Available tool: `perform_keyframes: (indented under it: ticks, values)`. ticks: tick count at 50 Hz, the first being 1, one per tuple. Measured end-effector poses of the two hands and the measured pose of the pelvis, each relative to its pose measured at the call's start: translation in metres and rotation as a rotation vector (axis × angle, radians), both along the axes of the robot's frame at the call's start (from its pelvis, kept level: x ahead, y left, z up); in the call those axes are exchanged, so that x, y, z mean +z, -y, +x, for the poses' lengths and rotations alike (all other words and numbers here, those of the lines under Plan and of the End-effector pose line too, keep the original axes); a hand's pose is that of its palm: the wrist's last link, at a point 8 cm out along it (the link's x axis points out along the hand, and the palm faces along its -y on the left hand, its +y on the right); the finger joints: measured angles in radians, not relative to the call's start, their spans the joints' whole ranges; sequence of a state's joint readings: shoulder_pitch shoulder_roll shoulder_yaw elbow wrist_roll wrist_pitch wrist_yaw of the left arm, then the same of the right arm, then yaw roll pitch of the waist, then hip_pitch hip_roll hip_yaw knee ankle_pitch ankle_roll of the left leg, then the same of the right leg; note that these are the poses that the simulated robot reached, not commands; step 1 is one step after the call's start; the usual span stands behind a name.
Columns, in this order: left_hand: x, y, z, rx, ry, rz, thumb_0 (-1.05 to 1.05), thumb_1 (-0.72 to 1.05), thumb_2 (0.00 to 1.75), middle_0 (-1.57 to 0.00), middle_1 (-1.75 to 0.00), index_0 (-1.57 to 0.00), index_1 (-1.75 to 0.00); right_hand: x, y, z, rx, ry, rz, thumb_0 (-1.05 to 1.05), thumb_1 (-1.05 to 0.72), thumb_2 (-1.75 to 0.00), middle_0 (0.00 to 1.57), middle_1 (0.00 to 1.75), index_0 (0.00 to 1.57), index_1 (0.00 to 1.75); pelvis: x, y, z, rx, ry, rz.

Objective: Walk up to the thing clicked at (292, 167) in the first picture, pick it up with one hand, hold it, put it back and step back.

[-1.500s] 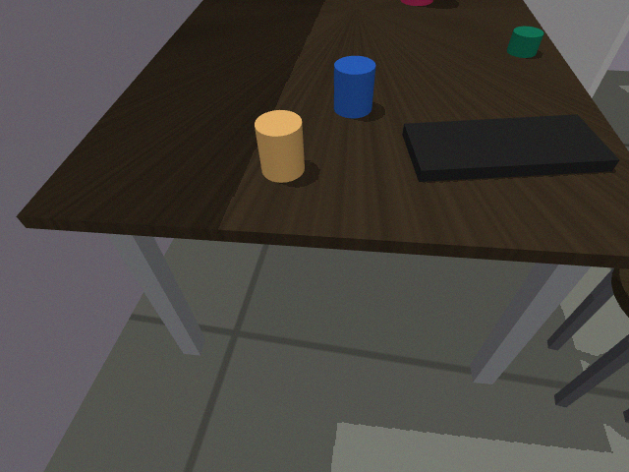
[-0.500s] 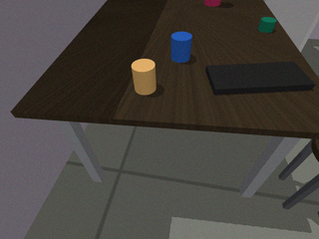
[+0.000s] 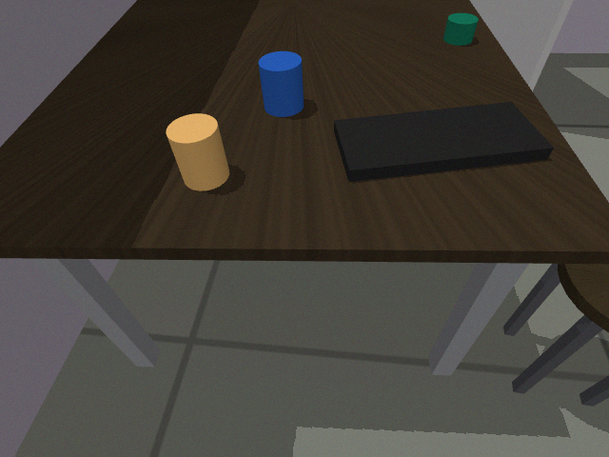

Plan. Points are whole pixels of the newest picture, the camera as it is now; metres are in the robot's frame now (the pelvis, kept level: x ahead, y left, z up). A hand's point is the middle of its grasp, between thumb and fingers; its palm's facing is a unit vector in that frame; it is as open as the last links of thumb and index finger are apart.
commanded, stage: walk up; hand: left
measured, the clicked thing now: (196, 148) +0.63 +0.21 +0.06
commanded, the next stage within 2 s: stand in 1.82 s
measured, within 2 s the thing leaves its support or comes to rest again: neither
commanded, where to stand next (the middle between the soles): +0.14 +0.00 m, yaw +0 degrees
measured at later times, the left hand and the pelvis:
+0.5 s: hand (155, 456) +0.17 +0.24 -0.13, palm faces -0.03 -0.93 -0.36, open 7.3 cm; pelvis +0.08 -0.02 +0.02, yaw -1 degrees
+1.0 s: hand (156, 454) +0.17 +0.24 -0.12, palm faces -0.05 -0.94 -0.33, open 7.3 cm; pelvis +0.08 -0.01 +0.03, yaw -2 degrees
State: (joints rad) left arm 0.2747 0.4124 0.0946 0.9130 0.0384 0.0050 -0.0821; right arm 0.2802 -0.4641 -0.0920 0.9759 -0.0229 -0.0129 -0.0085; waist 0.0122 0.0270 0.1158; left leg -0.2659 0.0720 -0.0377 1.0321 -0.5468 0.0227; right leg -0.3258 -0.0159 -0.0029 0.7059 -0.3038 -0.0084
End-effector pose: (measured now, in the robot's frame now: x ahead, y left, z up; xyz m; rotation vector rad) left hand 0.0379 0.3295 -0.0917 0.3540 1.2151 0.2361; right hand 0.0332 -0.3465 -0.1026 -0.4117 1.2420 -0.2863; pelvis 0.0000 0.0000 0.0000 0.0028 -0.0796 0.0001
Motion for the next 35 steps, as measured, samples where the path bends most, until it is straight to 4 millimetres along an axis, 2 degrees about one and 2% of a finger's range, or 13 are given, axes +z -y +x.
perform_keyframes:
  ticks: [4, 8, 14, 18, 23, 29, 35]
  values:
    - [0.003, 0.023, 0.007, 0.01, -0.004, -0.032, 0.01, 0.91, 0.9, -0.2, -0.3, -0.2, -0.3, 0.01, -0.002, 0.035, 0.039, 0.053, 0.033, 0.01, -0.9, -0.89, 0.2, 0.3, 0.21, 0.3, 0.01, 0.007, 0.019, -0.002, -0.006, -0.013]
    - [-0.002, 0.034, 0.022, -0.006, -0.005, -0.045, 0.01, 0.91, 0.9, -0.2, -0.3, -0.21, -0.3, 0.015, -0.013, 0.064, 0.07, 0.076, 0.06, 0.01, -0.9, -0.89, 0.2, 0.3, 0.21, 0.3, 0.013, 0.011, 0.036, -0.004, -0.017, -0.022]
    - [-0.02, 0.036, 0.065, -0.008, 0.02, -0.056, 0.01, 0.91, 0.9, -0.2, -0.3, -0.21, -0.3, 0.006, -0.031, 0.093, 0.069, 0.091, 0.076, 0.01, -0.9, -0.89, 0.21, 0.3, 0.21, 0.3, 0.003, 0.008, 0.058, -0.002, -0.017, -0.001]
    - [-0.017, 0.043, 0.094, -0.032, 0.044, -0.057, 0.01, 0.91, 0.9, -0.2, -0.3, -0.21, -0.3, 0.004, -0.042, 0.114, 0.068, 0.107, 0.119, 0.01, -0.9, -0.89, 0.21, 0.3, 0.21, 0.3, 0.007, 0.011, 0.068, -0.007, -0.023, -0.008]
    - [-0.004, 0.047, 0.119, -0.052, 0.065, -0.041, 0.01, 0.91, 0.9, -0.2, -0.3, -0.21, -0.3, 0.004, -0.049, 0.141, 0.07, 0.143, 0.166, 0.01, -0.9, -0.89, 0.21, 0.3, 0.21, 0.3, 0.014, 0.015, 0.079, -0.01, -0.03, -0.002]
    - [0.011, 0.044, 0.142, -0.053, 0.086, -0.007, 0.01, 0.91, 0.9, -0.2, -0.3, -0.21, -0.3, 0.006, -0.045, 0.159, 0.055, 0.163, 0.175, 0.01, -0.9, -0.89, 0.21, 0.3, 0.21, 0.3, 0.021, 0.016, 0.084, -0.013, -0.022, 0.001]
    - [0.019, 0.043, 0.152, -0.049, 0.096, -0.002, 0.01, 0.91, 0.9, -0.2, -0.3, -0.2, -0.3, 0.01, -0.037, 0.156, 0.036, 0.14, 0.159, 0.01, -0.9, -0.89, 0.21, 0.3, 0.21, 0.3, 0.026, 0.016, 0.085, -0.016, -0.016, 0.001]
